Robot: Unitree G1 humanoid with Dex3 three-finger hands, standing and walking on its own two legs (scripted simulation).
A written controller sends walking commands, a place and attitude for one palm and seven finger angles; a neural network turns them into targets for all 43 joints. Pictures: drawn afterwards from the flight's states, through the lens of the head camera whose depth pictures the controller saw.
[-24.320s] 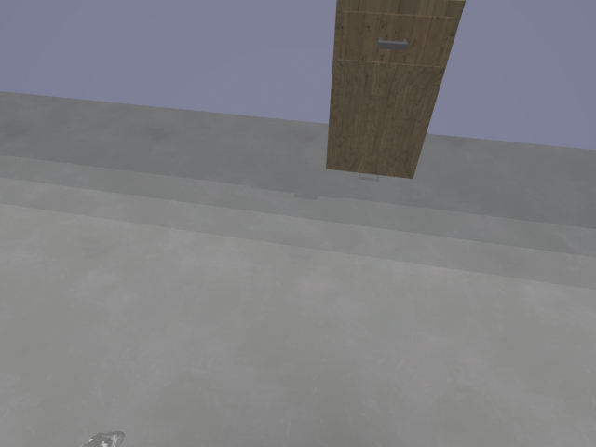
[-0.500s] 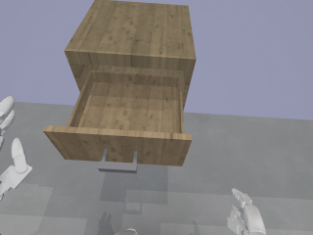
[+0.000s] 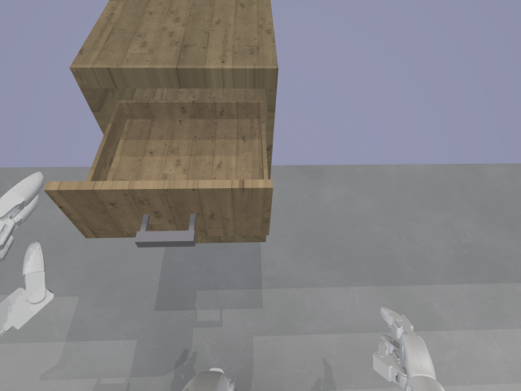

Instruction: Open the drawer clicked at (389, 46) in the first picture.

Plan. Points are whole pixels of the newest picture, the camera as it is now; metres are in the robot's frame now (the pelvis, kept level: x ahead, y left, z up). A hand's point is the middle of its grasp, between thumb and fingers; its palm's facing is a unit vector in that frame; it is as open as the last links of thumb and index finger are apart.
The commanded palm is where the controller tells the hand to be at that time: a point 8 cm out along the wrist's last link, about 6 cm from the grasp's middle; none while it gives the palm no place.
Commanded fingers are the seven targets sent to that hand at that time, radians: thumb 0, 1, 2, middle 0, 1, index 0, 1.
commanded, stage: step back with the hand held close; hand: left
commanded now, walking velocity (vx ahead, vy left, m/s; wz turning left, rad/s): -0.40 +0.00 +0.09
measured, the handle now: (167, 229) +0.41 +0.21 -0.08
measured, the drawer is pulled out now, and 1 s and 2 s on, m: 0.30 0.30 0.30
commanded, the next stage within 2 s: stop stepping back and stand still in 0.04 s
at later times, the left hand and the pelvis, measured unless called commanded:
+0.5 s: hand out of the picture +0.05 +0.21 +0.16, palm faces +0.42 -0.79 -0.45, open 7.4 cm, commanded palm -0.01 +0.25 +0.18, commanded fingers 0.00 0.90 0.90 -0.20 -0.30 -0.20 -0.30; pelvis -0.12 -0.04 +0.00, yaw +4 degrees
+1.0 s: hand out of the picture +0.03 +0.23 +0.10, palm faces +0.37 -0.81 -0.46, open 7.4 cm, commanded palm none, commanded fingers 0.00 0.90 0.90 -0.20 -0.30 -0.20 -0.30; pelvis -0.15 -0.03 -0.01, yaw +8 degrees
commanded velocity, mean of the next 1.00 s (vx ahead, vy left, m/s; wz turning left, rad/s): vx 0.10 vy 0.03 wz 0.01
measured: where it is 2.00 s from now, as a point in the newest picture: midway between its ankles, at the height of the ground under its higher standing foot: outside the picture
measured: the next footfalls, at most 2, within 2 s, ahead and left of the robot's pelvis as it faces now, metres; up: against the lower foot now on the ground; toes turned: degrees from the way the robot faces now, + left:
left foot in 0.12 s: +0.00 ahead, +0.10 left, +0.00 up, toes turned +4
left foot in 0.58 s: -0.10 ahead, +0.10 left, +0.00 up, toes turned +8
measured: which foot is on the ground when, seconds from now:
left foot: up 0.00-0.10, down 0.12-0.32, up 0.34-0.56, down 0.58-1.00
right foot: down 0.00-1.00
